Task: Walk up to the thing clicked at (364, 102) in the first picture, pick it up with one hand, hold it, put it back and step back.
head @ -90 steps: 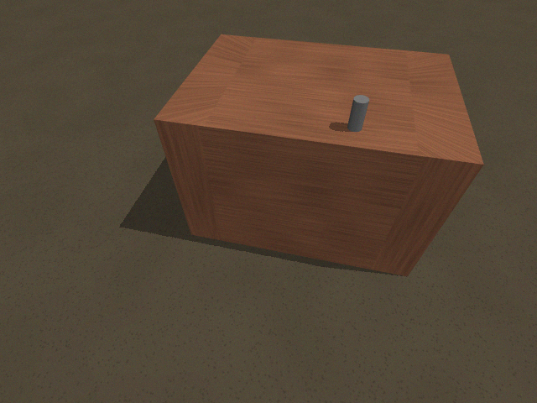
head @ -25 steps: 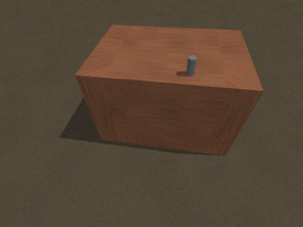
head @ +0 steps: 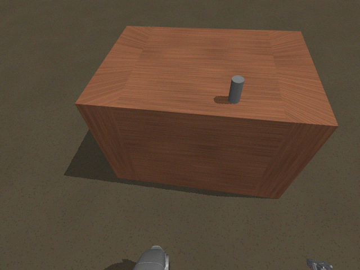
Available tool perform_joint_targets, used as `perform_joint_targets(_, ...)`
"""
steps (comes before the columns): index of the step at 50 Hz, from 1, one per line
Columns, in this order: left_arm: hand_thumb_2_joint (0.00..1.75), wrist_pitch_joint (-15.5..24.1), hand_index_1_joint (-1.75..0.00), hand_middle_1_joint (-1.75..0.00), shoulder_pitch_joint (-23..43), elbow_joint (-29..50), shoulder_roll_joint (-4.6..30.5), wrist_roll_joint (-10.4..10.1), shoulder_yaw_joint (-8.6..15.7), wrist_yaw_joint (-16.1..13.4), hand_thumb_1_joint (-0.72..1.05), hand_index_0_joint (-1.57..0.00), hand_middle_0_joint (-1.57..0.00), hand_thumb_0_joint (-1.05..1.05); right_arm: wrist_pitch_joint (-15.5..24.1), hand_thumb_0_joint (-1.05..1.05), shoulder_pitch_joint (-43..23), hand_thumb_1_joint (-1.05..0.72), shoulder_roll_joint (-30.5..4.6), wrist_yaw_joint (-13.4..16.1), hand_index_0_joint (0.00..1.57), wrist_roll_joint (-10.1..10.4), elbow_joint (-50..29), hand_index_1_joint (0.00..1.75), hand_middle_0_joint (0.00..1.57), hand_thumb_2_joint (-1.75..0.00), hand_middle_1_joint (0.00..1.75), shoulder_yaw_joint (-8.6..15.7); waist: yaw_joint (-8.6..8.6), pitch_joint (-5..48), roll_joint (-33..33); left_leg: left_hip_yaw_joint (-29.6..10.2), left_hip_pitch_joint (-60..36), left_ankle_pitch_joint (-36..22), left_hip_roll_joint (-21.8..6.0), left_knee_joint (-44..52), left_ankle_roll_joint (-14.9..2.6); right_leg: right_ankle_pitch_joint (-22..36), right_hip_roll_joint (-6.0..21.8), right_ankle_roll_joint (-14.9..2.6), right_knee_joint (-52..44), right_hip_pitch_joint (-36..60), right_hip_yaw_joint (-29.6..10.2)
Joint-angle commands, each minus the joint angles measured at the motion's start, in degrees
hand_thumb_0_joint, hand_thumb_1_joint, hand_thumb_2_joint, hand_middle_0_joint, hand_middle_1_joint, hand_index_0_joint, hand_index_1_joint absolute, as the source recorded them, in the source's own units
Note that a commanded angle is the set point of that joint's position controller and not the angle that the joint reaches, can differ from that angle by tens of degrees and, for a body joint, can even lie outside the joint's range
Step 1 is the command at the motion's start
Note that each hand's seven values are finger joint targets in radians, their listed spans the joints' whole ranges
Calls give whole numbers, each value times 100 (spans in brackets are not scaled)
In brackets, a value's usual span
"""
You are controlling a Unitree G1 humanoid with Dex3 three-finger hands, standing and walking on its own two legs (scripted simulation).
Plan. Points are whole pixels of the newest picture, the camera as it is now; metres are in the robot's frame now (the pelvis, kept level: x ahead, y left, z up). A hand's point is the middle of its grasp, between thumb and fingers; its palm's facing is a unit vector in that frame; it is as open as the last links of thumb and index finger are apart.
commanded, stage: walk up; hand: right
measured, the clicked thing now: (235, 90) +0.72 -0.16 -0.06
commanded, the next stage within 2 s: none
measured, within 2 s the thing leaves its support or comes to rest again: neither
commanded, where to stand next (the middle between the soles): +0.34 +0.10 m, yaw -6 degrees
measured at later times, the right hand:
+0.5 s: hand (280, 247) +0.21 -0.23 -0.17, palm faces +0.05 +0.95 -0.30, open 7.4 cm
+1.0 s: hand (236, 194) +0.34 -0.12 -0.14, palm faces +0.04 +0.91 -0.41, open 7.4 cm
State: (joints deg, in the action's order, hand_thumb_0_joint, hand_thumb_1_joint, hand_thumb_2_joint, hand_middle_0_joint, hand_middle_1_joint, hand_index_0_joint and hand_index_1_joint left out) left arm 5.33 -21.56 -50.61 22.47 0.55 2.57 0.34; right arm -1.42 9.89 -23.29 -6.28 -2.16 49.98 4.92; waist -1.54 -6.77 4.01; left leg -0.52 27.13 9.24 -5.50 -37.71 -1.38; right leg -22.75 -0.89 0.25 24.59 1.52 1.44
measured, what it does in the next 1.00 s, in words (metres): walks ahead: left foot, then right foot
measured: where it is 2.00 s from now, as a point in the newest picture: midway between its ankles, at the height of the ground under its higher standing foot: (173, 252)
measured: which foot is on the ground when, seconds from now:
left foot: up 0.00-0.02, down 0.04-0.46, up 0.48-0.82, down 0.84-1.00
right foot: down 0.00-0.08, up 0.10-0.42, down 0.44-0.84, up 0.86-1.00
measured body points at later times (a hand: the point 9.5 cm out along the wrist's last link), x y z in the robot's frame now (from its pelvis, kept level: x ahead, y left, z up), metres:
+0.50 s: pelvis +0.18 +0.04 -0.02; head +0.19 +0.01 +0.43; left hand +0.26 +0.38 -0.09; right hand +0.20 -0.28 -0.15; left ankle +0.14 +0.15 -0.71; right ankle +0.25 -0.07 -0.73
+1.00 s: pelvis +0.28 +0.15 -0.02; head +0.30 +0.17 +0.43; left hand +0.36 +0.47 -0.15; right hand +0.34 -0.17 -0.11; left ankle +0.34 +0.27 -0.73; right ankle +0.26 -0.02 -0.70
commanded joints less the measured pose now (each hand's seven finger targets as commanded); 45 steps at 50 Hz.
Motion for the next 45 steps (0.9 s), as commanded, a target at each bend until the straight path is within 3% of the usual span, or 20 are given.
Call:
perform_joint_targets(1, 90, 100, -30, -30, 210, 591, 1756, 8, 495, -132, 90, -20, -20, 0, 286, 0, 419, -90, -1093, 65, 20, -2, -559, 30, 20, -90, 30, 464, 529, 527, -629, 297, -1997, -80, 207, 571, -243, 3164, 1314, -831, 743, -1333, -586)
perform_joint_targets(2, 90, 92, -30, -30, -10, 621, 1496, -19, 404, -138, 90, -20, -20, 0, 337, 0, 1041, -90, -1324, 119, 20, -65, -382, 30, 20, -90, 30, 560, 762, 958, 14, 275, -2984, 203, 377, 769, -408, 3231, 838, -655, 2151, -1706, -215)
perform_joint_targets(3, 90, 78, -30, -30, -277, 646, 1051, -68, 256, -147, 90, -20, -20, 0, 373, 0, 1742, -90, -1643, 193, 20, -168, -312, 30, 20, -90, 30, 696, 1075, 1325, 965, -1066, -3730, 938, -499, 1143, -737, 1806, 255, -400, 3748, -2616, -136)
perform_joint_targets(4, 90, 58, -30, -30, -709, 628, 839, -151, 221, -164, 90, -20, -20, 0, 413, 0, 1482, -90, -1848, 251, 20, -66, -518, 30, 20, -90, 30, 691, 682, 1393, 1513, -3147, -3971, 1149, -1600, 1819, -1079, -789, -463, -289, 4360, -3611, -213)
perform_joint_targets(5, 90, 13, -30, -30, -521, 521, 1352, -110, 304, -236, 90, -20, -20, 0, 381, 0, 1163, -90, -1885, 256, 20, 159, -584, 30, 20, -90, 30, 714, 718, 1353, 1103, -3642, -3483, 1675, -1977, 2167, -1646, -1017, -111, -438, 5048, -3644, -586)
perform_joint_targets(9, 90, 0, -30, -30, -435, 371, 1333, -157, 328, -46, 90, -20, -20, 0, 422, 0, 360, -90, -1237, 335, 20, 209, -868, 30, 20, -90, 30, 392, 228, 107, 366, -1082, -1332, 634, -964, 2295, -978, 51, 417, -388, 4214, -2980, -664)
perform_joint_targets(16, 90, 61, -30, -30, -107, 559, 1176, -61, 369, -29, 90, -20, -20, 0, 462, 0, 592, -90, -1297, 261, 20, 24, -1113, 30, 20, -90, 30, 353, 324, 246, 596, -458, -1389, -370, -970, 1913, -1389, 450, 561, -83, 1768, -2525, 36)
perform_joint_targets(19, 90, 108, -30, -30, -482, 391, 1188, -22, 448, -94, 90, -20, -20, 0, 336, 0, 300, -90, -1243, 197, 20, 1, -1308, 30, 20, -90, 30, 324, 65, 411, 337, -147, -658, 480, -650, 1256, -1161, 1203, 231, -152, 1115, -1416, 384)
perform_joint_targets(21, 90, 130, -30, -30, -1179, 180, 1494, -13, 614, -197, 90, -20, -20, 0, 265, 0, 205, -90, -994, 161, 20, 15, -1444, 30, 20, -90, 30, 214, -365, 769, -363, 203, 54, 908, -221, 98, -784, 1485, 183, -198, 703, -96, 264)
perform_joint_targets(22, 90, 144, -30, -30, -1508, 152, 1890, 47, 771, -268, 90, -20, -20, 0, 243, 0, 400, -90, -754, 167, 20, 36, -1485, 30, 20, -90, 30, 146, -580, 920, -1318, 546, 645, 1328, 286, -1317, -468, 298, 874, -524, -29, 318, -1095)
perform_joint_targets(23, 90, 192, -30, -30, -1216, 422, 2251, 80, 794, -323, 90, -20, -20, 0, 155, 0, 967, -90, -577, 179, 20, 32, -1405, 30, 20, -90, 30, 92, -277, 911, -1808, 146, 1157, 2264, 690, -2612, -95, -780, 2420, -945, -953, 39, -3686)
perform_joint_targets(25, 90, 144, -30, -30, -392, 689, 2235, 9, 712, -343, 90, -20, -20, 0, -10, 0, 1027, -90, -1366, 227, 20, -12, -1218, 30, 20, -90, 30, 304, -17, 342, -1010, -442, 1144, 2334, 150, -3149, -8, -2020, 2833, -1756, -1169, -1026, -4097)
perform_joint_targets(29, 90, 184, -30, -30, -221, 681, 1810, -28, 571, -316, 90, -20, -20, 0, 25, 0, 1141, -90, -1307, 230, 20, 53, -888, 30, 20, -90, 30, 315, 100, 144, -996, -632, 802, 1359, 73, -2815, 112, -66, 1781, -1166, -762, -1532, -1935)
perform_joint_targets(37, 90, 67, -30, -30, 246, 859, 1736, 126, 466, -168, 90, -20, -20, 0, 151, 0, 755, -90, -978, 273, 20, 161, -729, 30, 20, -90, 30, 256, 19, 316, -1676, 236, -567, 880, 163, -584, 243, 1254, 1275, -1100, 69, -2380, -410)
perform_joint_targets(40, 90, -102, -30, -30, 511, 791, 1636, 44, 377, -133, 90, -20, -20, 0, 290, 0, 1084, -90, -938, 437, 20, 159, -372, 30, 20, -90, 30, 234, 295, 711, -1326, 658, -1612, -54, 523, 344, 177, 1623, 1161, -875, 1140, -2607, -241)
perform_joint_targets(41, 90, -188, -30, -30, 386, 779, 1318, 41, 268, -132, 90, -20, -20, 0, 351, 0, 1385, -90, -1109, 506, 20, 144, -228, 30, 20, -90, 30, 279, 408, 850, -665, 395, -1997, -40, 470, 596, 93, 1044, 996, -675, 1979, -2856, -191)
perform_joint_targets(42, 90, -253, -30, -30, 61, 736, 846, -2, 123, -128, 90, -20, -20, 0, 424, 0, 1467, -90, -1486, 560, 20, 80, -234, 30, 20, -90, 30, 333, 377, 948, 635, -1010, -1900, 379, -511, 1297, -127, -31, 585, -382, 3018, -3043, 113)
perform_joint_targets(43, 90, -344, -30, -30, -154, 680, 741, -62, 64, -159, 90, -20, -20, 0, 466, 0, 1072, -90, -1797, 591, 20, 52, -456, 30, 20, -90, 30, 313, 125, 755, 909, -2770, -1441, 992, -1479, 1879, -452, -933, 25, -193, 3361, -3378, -368)
perform_joint_targets(44, 90, -413, -30, -30, -15, 472, 1341, -83, 211, -233, 90, -20, -20, 0, 446, 0, 666, -90, -2093, 577, 20, 175, -478, 30, 20, -90, 30, 359, 221, 753, 812, -3170, -920, 1863, -1798, 2056, -1094, -1070, 329, -272, 3558, -2993, -605)
perform_joint_targets(45, 90, -412, -30, -30, 140, 362, 1514, -58, 230, -225, 90, -20, -20, 0, 427, 0, 357, -90, -1921, 592, 20, 165, -469, 30, 20, -90, 30, 330, 119, 457, 629, -2855, -707, 1962, -1592, 1933, -1151, -899, 505, -250, 3606, -3001, -605)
